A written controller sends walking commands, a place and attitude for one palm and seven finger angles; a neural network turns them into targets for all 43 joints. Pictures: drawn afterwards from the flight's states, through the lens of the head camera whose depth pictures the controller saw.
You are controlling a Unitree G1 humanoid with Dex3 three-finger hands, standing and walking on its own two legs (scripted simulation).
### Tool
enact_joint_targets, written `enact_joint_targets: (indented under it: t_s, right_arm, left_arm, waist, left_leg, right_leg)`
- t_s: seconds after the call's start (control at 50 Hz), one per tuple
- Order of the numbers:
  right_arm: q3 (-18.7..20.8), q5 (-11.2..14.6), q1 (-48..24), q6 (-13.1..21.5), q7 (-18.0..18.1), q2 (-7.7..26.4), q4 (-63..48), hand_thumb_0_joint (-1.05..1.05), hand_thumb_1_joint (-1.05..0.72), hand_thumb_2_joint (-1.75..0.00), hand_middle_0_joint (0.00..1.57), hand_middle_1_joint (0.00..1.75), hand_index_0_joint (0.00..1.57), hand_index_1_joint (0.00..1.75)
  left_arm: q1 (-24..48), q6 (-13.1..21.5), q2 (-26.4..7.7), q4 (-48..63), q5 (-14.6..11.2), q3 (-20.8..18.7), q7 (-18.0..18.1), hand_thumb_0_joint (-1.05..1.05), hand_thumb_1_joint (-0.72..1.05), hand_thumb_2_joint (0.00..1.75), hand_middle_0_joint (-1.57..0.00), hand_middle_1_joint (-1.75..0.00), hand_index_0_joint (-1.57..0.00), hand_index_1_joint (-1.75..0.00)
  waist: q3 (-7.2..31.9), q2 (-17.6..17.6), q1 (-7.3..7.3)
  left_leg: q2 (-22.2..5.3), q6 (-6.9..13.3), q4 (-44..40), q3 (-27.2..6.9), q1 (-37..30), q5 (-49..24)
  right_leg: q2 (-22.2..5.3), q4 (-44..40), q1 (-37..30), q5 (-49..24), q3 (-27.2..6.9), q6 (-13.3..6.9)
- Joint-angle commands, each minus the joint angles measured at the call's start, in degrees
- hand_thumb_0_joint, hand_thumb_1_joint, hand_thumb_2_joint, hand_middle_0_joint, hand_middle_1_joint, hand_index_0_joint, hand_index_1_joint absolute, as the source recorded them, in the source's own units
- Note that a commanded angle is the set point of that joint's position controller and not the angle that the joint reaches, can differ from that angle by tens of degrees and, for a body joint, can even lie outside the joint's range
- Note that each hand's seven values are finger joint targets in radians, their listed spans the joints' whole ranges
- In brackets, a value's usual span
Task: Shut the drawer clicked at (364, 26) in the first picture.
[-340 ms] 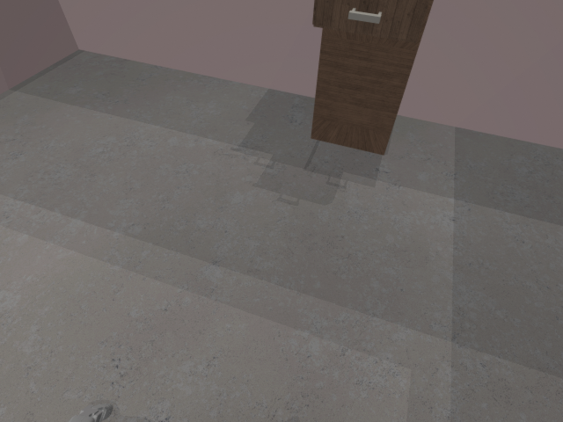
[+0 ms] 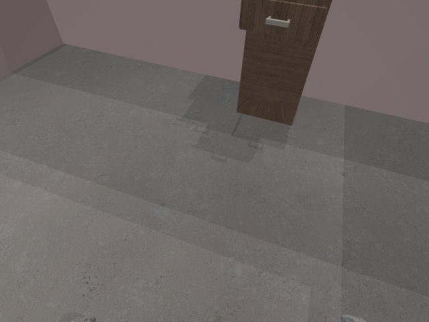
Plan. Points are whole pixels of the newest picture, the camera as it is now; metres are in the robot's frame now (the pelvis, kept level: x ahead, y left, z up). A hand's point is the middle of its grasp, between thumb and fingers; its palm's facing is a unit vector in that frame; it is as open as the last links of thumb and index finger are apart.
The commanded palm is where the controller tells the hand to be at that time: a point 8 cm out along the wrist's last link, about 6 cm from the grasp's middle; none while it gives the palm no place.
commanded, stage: stand and wait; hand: left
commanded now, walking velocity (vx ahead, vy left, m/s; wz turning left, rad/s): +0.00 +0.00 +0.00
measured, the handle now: (278, 21) +1.36 -0.21 +0.04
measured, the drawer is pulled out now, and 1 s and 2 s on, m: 0.30 0.30 0.30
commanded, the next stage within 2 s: look at it before walking up in 0.58 s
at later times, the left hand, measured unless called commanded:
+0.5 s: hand out of the picture +0.05 +0.24 -0.15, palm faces -0.03 -0.94 -0.34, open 7.4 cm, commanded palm none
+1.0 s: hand out of the picture +0.05 +0.23 -0.15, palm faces -0.04 -0.94 -0.33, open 7.4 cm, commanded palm none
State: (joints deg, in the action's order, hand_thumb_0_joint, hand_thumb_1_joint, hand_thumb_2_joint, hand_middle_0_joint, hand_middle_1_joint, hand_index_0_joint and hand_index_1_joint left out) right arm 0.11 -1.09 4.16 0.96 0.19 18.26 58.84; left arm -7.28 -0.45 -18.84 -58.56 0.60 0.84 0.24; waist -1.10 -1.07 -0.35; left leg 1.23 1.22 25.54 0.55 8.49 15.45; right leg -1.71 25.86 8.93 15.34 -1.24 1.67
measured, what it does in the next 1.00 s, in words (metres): stands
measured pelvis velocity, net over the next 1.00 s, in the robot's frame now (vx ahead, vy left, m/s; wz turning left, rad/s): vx -0.02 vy -0.02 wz -0.01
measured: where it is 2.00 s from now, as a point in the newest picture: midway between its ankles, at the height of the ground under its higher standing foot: outside the picture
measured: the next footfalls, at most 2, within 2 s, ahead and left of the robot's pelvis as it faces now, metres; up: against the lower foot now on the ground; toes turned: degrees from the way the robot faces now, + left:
left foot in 1.96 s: +0.31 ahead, +0.10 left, +0.00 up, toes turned -4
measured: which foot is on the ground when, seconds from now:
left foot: down 0.00-1.00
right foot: down 0.00-1.00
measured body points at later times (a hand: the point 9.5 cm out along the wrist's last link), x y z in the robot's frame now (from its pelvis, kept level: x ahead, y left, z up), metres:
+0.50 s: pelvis -0.02 -0.01 +0.00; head -0.02 -0.01 +0.45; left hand +0.05 +0.29 -0.13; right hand +0.05 -0.31 -0.13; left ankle -0.02 +0.11 -0.74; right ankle -0.01 -0.14 -0.74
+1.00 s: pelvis -0.02 -0.02 +0.01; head -0.02 -0.02 +0.45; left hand +0.05 +0.28 -0.13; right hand +0.05 -0.32 -0.13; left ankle -0.02 +0.11 -0.74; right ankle -0.01 -0.14 -0.74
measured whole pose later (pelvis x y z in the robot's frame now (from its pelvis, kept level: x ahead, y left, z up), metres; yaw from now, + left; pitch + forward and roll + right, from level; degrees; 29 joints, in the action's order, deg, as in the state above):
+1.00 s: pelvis -0.02 -0.02 +0.01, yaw +0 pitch -2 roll +0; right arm 0.1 -0.7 6.5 0.8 -0.1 19.3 64.1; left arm -7.8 0.2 -19.3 -62.5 0.6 0.8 0.0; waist -2.0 -0.4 0.1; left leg -0.4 -0.4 21.3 0.4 8.2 11.4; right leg -0.1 22.1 9.0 11.3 -1.1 0.2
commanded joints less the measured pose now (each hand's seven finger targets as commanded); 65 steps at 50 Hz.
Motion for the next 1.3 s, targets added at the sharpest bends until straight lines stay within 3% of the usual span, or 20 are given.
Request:
enact_joint_targets:
  t_s: [0.0, 0.38, 0.46, 0.82, 1.28]
  right_arm:
    - [2.61, 0.34, -2.67, 1.22, 0.82, 12.75, -3.24, 0.0, -0.9, -0.9, 0.2, 0.3, 0.2, 0.3]
    - [2.06, 0.6, -0.67, 1.06, 0.46, 13.44, 0.8, 0.0, -0.9, -0.9, 0.2, 0.3, 0.2, 0.3]
    - [2.08, 0.63, -0.23, 1.12, 0.44, 13.31, 1.12, 0.0, -0.9, -0.9, 0.2, 0.3, 0.2, 0.3]
    - [2.03, 0.6, -0.35, 0.97, 0.35, 12.88, 1.6, 0.0, -0.9, -0.9, 0.2, 0.3, 0.2, 0.3]
    - [1.96, 0.72, -0.56, 1.07, 0.44, 13.13, 1.78, 0.0, -0.9, -0.9, 0.2, 0.3, 0.2, 0.3]
  left_arm:
    - [2.51, 1.45, -12.07, 3.67, 0.03, -2.95, 0.66, 0.0, 0.9, 0.9, -0.2, -0.3, -0.2, -0.3]
    - [2.08, 1.5, -12.59, 0.29, 0.02, -2.61, 0.39, 0.0, 0.9, 0.9, -0.2, -0.3, -0.2, -0.3]
    - [1.96, 1.71, -12.67, 0.11, 0.03, -2.66, 0.39, 0.0, 0.9, 0.9, -0.2, -0.3, -0.2, -0.3]
    - [2.14, 2.01, -12.55, -0.06, 0.08, -2.59, 0.37, 0.0, 0.9, 0.9, -0.2, -0.3, -0.2, -0.3]
    - [1.98, 2.09, -12.68, -0.25, 0.07, -2.6, 0.42, 0.0, 0.9, 0.9, -0.2, -0.3, -0.2, -0.3]
  waist:
    - [4.79, 1.84, 0.24]
    - [1.23, 1.25, 0.18]
    - [2.55, 0.66, 0.23]
    - [1.94, 0.82, 0.47]
    - [3.6, 0.81, 0.38]
  left_leg:
    - [-7.64, 1.31, -4.56, -5.12, -1.98, -16.76]
    - [-7.79, 0.95, -8.58, -6.51, 0.47, -6.22]
    - [-7.84, 0.84, -8.07, -6.22, -0.26, -7.31]
    - [-7.82, 0.34, -7.84, -5.75, -0.93, -7.86]
    - [-8.35, 0.28, -8.03, -5.48, -2.62, -11.86]
  right_leg:
    - [-4.86, -2.85, -0.91, -14.43, -3.26, -3.24]
    - [-4.74, -6.66, 0.62, -5.46, -4.76, -3.19]
    - [-5.06, -6.93, 0.3, -6.35, -5.06, -3.33]
    - [-5.07, -8.02, 1.52, -6.98, -6.04, -3.55]
    - [-5.13, -7.41, -0.68, -12.14, -5.27, -3.37]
